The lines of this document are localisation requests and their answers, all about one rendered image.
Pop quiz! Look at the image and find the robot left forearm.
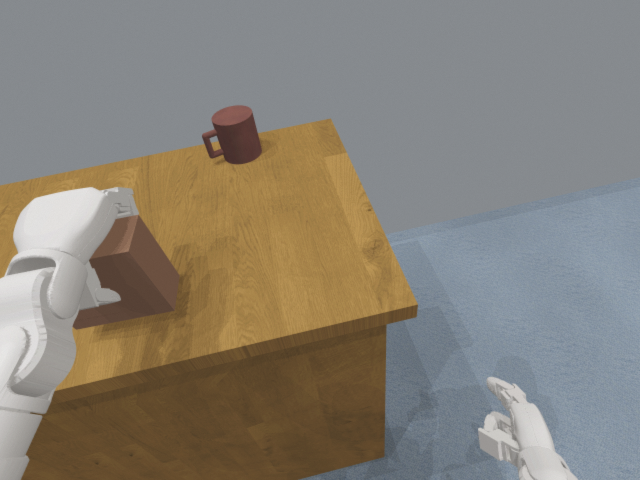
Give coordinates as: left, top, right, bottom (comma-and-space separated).
0, 249, 88, 480

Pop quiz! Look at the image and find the left robot hand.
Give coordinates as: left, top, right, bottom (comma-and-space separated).
13, 187, 139, 310

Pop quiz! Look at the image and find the sponge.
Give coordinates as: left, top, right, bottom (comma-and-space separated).
73, 215, 180, 330

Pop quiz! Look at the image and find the table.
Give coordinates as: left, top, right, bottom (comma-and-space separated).
0, 119, 418, 480

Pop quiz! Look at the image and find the right robot hand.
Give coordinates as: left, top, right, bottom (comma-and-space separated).
478, 377, 555, 467

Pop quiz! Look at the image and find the robot right forearm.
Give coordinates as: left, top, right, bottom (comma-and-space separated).
517, 447, 578, 480

